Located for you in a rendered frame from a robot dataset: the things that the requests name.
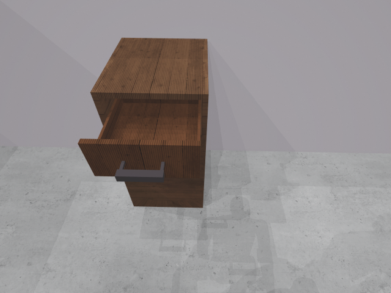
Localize handle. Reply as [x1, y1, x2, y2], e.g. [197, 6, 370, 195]
[115, 161, 165, 183]

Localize drawer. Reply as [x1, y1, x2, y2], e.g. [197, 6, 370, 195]
[78, 98, 201, 178]

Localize cabinet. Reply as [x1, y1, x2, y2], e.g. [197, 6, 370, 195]
[90, 38, 209, 208]

